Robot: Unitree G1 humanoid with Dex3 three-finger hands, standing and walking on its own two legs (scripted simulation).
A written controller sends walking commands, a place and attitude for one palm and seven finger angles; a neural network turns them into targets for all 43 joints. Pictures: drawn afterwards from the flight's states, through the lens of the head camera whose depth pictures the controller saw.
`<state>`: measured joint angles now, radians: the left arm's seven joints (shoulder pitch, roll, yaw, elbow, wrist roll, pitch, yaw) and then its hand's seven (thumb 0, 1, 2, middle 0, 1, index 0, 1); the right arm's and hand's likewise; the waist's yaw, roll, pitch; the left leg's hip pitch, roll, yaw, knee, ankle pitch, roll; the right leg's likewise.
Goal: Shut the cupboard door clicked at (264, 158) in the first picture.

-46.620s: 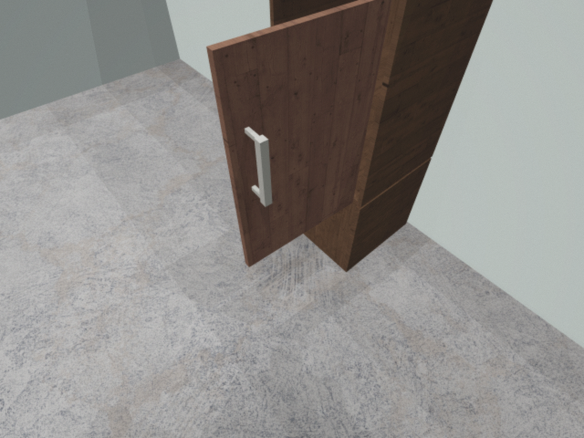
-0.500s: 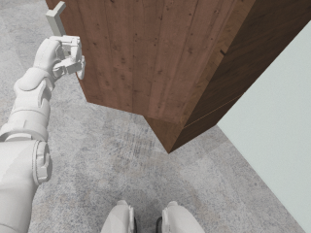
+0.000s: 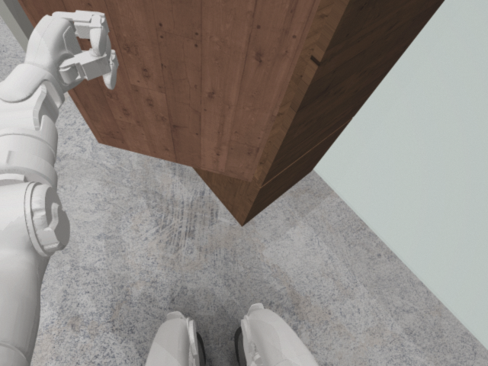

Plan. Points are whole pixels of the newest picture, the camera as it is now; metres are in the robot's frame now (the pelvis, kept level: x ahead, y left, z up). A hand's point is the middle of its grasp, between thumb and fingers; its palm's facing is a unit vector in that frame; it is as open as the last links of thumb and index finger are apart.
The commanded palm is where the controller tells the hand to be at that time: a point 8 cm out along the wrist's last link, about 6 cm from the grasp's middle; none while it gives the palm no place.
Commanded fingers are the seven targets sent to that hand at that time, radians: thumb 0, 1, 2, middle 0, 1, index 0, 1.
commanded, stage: push the door shut along its arc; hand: left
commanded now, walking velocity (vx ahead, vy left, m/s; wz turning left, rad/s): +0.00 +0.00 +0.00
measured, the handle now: (37, 32) +0.60 +0.22 +0.10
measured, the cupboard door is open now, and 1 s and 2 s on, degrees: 37 29 29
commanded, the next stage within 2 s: pull the fist back off the door in 0.42 s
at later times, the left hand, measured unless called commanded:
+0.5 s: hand (114, 55) +0.56 +0.12 +0.11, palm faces -0.39 -0.92 -0.01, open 3.5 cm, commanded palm +0.60 +0.12 +0.11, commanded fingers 0.00 0.90 0.90 -1.30 -1.50 -1.30 -1.50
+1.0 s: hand (139, 52) +0.56 +0.09 +0.11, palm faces +0.01 -1.00 -0.02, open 3.2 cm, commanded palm +0.52 +0.13 +0.11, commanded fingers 0.00 0.90 0.90 -1.30 -1.50 -1.30 -1.50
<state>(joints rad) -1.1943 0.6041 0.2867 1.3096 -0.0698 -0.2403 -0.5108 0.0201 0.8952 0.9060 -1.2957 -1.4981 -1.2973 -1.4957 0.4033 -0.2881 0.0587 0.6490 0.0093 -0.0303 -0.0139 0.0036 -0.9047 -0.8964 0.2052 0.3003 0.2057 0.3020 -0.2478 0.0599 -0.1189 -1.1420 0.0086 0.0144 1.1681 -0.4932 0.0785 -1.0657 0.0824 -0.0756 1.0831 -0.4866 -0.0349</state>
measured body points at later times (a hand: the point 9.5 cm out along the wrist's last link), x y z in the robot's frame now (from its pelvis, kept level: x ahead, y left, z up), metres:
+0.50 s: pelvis +0.00 -0.01 -0.01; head +0.17 +0.03 +0.41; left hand +0.57 +0.17 +0.11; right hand +0.02 -0.30 -0.11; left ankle +0.02 +0.07 -0.64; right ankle +0.01 -0.11 -0.64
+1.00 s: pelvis +0.01 -0.02 +0.02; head +0.15 -0.01 +0.44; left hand +0.56 +0.14 +0.11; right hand -0.08 -0.25 -0.09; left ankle +0.02 +0.07 -0.64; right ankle +0.01 -0.11 -0.64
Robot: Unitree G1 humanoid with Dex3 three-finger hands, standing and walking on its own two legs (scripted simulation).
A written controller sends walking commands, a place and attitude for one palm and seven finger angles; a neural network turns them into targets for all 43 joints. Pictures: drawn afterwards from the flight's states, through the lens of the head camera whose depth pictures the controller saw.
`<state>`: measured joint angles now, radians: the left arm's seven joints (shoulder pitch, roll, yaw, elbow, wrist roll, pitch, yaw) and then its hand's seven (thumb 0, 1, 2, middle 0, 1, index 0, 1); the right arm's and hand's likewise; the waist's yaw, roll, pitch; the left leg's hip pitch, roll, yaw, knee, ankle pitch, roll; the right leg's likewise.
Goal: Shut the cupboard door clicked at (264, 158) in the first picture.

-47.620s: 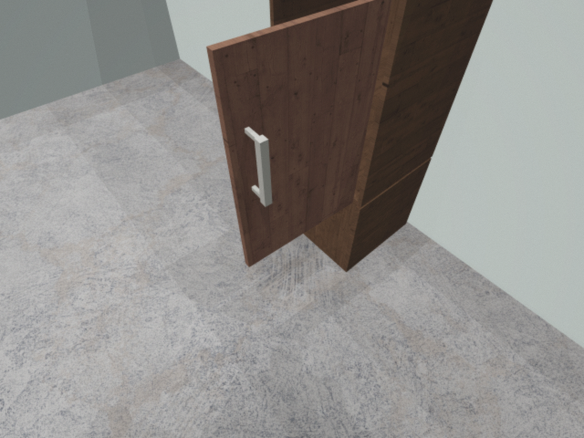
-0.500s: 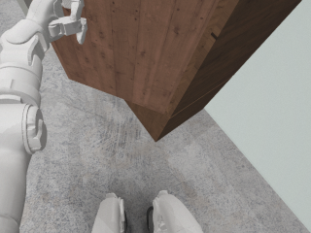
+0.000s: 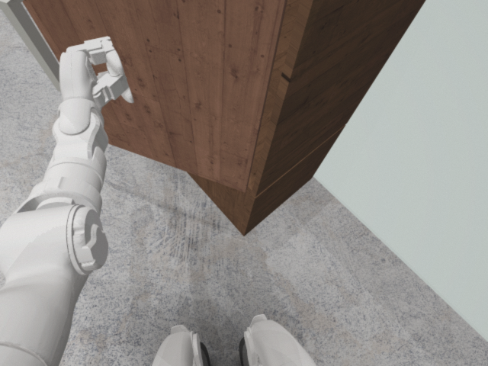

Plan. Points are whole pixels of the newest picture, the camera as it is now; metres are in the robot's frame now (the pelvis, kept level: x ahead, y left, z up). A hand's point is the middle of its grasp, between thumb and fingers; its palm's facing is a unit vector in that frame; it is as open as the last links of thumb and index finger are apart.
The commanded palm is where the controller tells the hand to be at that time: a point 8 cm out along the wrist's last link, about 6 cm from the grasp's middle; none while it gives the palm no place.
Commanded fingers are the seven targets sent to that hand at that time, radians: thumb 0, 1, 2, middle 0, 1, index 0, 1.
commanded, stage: pull the fist back off the door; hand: left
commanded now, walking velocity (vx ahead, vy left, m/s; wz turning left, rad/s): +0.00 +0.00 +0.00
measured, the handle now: (47, 42) +0.65 +0.22 +0.09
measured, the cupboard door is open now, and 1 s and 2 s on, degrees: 29 29 29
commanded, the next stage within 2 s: draw the hand back to the body in 0.40 s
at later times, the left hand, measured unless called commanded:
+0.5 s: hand (114, 121) +0.48 +0.12 +0.09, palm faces +0.00 -1.00 -0.03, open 3.1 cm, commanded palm +0.46 +0.16 +0.09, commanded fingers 0.00 0.90 0.90 -1.30 -1.50 -1.30 -1.50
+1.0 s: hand (45, 179) +0.36 +0.17 +0.15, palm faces -0.02 -1.00 -0.04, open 3.1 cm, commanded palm +0.32 +0.22 +0.16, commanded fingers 0.00 0.90 0.90 -1.16 -1.35 -1.16 -1.35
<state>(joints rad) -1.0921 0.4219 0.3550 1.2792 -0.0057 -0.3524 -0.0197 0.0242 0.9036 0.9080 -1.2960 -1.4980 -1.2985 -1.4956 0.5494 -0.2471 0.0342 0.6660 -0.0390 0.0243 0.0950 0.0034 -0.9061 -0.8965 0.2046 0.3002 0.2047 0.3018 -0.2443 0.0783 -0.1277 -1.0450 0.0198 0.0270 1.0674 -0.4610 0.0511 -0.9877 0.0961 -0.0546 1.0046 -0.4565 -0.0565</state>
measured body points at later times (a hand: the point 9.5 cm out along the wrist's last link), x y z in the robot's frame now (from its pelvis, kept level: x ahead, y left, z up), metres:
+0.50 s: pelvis +0.00 -0.01 +0.01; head +0.10 +0.01 +0.45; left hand +0.47 +0.17 +0.09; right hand +0.09 -0.27 -0.10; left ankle +0.01 +0.09 -0.66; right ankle +0.00 -0.09 -0.66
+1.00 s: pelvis +0.01 +0.00 +0.05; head +0.03 -0.01 +0.50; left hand +0.36 +0.22 +0.15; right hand +0.12 -0.25 -0.06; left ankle +0.01 +0.09 -0.66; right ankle +0.00 -0.09 -0.66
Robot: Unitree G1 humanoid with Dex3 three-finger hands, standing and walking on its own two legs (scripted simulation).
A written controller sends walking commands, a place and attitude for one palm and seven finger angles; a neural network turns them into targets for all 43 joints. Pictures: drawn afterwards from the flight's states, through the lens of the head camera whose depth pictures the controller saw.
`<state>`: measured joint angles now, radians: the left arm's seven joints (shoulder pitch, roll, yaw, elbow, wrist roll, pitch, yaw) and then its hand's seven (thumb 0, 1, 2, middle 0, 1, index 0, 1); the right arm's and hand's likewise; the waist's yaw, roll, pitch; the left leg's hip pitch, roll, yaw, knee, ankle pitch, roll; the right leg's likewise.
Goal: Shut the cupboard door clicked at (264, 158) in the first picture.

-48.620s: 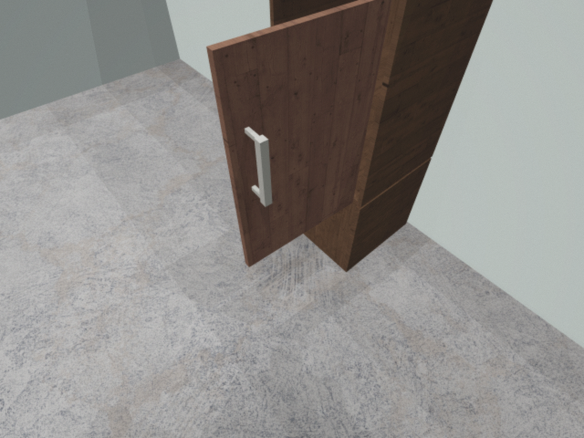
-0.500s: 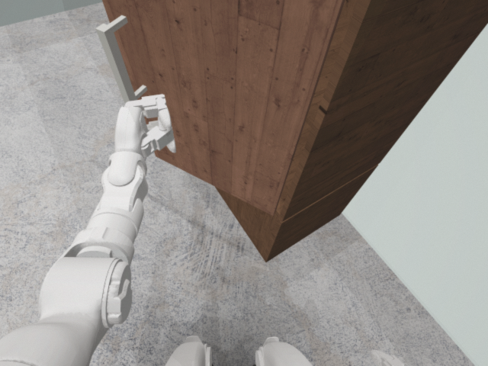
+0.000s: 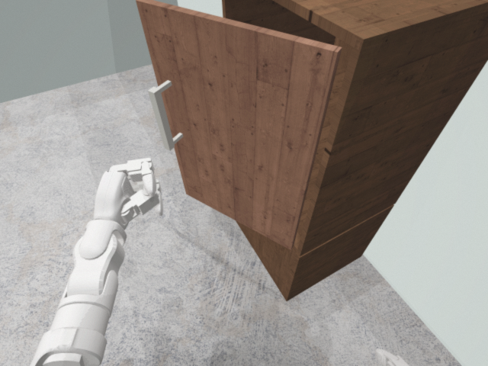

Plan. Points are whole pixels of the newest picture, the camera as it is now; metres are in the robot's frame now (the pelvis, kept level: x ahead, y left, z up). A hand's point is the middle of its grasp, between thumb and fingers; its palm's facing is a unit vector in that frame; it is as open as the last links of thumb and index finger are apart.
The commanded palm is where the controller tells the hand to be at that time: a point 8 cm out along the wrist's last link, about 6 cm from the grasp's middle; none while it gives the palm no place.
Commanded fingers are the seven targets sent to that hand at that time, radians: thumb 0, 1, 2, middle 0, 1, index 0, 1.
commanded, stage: draw the hand back to the body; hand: left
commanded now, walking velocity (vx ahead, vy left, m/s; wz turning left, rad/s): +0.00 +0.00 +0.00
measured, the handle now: (168, 117) +0.65 +0.20 +0.04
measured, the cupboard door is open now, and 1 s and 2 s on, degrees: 29 29 29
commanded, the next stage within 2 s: step back with the hand held close in 1.10 s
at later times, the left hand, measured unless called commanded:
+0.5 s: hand (46, 241) +0.25 +0.25 +0.16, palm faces +0.32 -0.90 -0.31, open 4.4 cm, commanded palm +0.20 +0.29 +0.18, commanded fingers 0.00 0.90 0.90 -0.47 -0.60 -0.47 -0.60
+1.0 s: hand out of the picture +0.19 +0.28 +0.18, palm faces +0.46 -0.80 -0.38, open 7.3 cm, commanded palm +0.14 +0.31 +0.21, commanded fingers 0.00 0.90 0.90 -0.20 -0.30 -0.20 -0.30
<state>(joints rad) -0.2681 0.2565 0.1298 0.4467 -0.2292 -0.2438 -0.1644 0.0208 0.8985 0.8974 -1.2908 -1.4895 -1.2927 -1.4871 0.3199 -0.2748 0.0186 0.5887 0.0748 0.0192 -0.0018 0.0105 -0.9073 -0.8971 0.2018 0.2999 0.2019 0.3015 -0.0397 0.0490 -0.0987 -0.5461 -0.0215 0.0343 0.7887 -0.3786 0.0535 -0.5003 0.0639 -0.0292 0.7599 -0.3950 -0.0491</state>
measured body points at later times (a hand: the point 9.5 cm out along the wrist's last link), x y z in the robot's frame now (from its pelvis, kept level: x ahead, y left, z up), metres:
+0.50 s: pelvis +0.01 +0.02 +0.04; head -0.01 -0.01 +0.48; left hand +0.22 +0.29 +0.18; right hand +0.22 -0.18 -0.05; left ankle +0.01 +0.08 -0.71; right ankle -0.01 -0.09 -0.71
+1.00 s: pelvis +0.01 +0.01 +0.03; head -0.02 -0.02 +0.48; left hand +0.16 +0.32 +0.20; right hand +0.20 -0.21 -0.05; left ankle +0.01 +0.08 -0.71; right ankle -0.01 -0.09 -0.71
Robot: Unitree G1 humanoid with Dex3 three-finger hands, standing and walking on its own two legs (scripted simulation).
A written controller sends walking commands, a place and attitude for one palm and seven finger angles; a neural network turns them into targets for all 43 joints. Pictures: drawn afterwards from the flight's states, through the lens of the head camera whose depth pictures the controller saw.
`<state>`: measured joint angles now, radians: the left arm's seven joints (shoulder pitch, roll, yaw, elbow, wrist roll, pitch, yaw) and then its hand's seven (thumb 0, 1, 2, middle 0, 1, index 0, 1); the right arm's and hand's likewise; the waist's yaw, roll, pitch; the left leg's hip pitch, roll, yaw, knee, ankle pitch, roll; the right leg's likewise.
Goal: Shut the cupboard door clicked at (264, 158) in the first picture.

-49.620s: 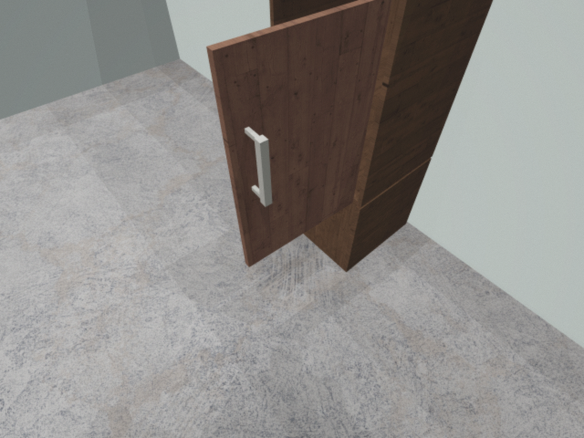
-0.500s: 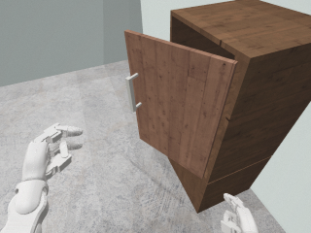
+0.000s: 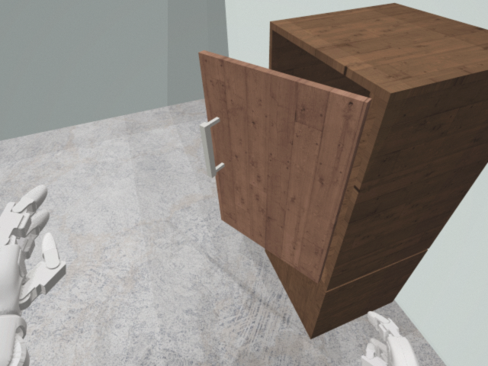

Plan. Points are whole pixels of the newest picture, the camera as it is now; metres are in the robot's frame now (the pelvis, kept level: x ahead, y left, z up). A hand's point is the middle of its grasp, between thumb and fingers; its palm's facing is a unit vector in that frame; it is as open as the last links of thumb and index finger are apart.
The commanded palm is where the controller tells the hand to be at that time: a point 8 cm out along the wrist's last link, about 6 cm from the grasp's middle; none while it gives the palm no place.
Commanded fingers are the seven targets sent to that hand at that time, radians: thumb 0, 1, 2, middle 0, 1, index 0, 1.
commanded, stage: draw the hand back to the body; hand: left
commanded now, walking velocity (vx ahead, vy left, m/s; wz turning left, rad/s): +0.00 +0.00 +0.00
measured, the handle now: (213, 148) +0.64 +0.17 +0.01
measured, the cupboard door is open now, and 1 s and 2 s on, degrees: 29 29 29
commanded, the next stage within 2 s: step back with the hand held close in 0.10 s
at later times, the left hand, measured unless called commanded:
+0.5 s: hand (67, 256) +0.20 +0.27 +0.15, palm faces +0.37 -0.81 -0.46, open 7.4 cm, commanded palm +0.15 +0.31 +0.17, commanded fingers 0.00 0.90 0.90 -0.20 -0.30 -0.20 -0.30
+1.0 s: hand (15, 294) +0.14 +0.30 +0.15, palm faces +0.43 -0.78 -0.45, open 7.4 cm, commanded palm +0.09 +0.33 +0.17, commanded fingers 0.00 0.90 0.90 -0.20 -0.30 -0.20 -0.30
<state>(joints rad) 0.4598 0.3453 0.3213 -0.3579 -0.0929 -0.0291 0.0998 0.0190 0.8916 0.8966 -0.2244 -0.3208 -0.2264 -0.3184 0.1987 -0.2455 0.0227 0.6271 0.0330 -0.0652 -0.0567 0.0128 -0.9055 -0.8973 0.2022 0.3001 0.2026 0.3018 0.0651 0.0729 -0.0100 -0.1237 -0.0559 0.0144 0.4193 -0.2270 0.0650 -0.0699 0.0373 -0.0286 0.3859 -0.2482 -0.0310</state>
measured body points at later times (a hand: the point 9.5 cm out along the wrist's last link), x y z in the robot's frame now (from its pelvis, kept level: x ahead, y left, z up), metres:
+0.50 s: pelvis +0.00 +0.01 +0.00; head +0.00 -0.01 +0.45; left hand +0.18 +0.31 +0.17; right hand +0.17 -0.24 -0.09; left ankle +0.00 +0.07 -0.74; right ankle -0.02 -0.10 -0.74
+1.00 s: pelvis -0.06 +0.03 -0.02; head -0.06 +0.04 +0.43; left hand +0.12 +0.34 +0.18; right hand +0.10 -0.22 -0.09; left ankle +0.00 +0.07 -0.74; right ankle -0.02 -0.10 -0.74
